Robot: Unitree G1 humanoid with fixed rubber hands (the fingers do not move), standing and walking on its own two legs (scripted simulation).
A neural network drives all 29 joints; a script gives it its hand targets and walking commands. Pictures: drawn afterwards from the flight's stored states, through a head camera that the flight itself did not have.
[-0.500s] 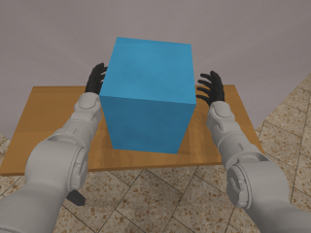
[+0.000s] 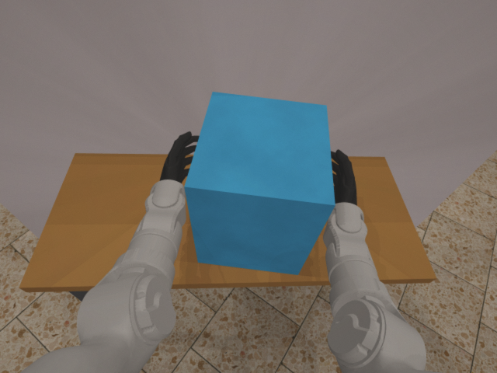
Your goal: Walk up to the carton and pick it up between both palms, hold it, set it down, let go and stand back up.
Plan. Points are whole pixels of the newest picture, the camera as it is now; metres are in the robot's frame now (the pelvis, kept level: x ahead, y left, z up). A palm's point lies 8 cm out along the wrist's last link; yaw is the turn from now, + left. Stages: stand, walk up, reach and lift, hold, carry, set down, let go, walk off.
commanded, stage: reach and lift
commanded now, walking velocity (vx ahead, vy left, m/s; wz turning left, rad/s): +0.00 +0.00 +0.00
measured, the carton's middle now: (258, 189) +0.44 +0.00 +0.02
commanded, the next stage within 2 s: none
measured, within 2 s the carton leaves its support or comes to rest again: leaves its support in 1.38 s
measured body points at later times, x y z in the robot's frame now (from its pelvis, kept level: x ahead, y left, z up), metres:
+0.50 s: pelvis +0.01 +0.00 +0.00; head +0.06 +0.02 +0.45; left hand +0.43 +0.14 +0.06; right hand +0.41 -0.15 +0.06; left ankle -0.01 +0.11 -0.75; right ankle -0.01 -0.11 -0.75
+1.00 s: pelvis +0.01 +0.00 +0.00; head +0.06 +0.02 +0.45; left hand +0.44 +0.14 +0.06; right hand +0.41 -0.15 +0.06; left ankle -0.01 +0.11 -0.75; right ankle -0.01 -0.11 -0.75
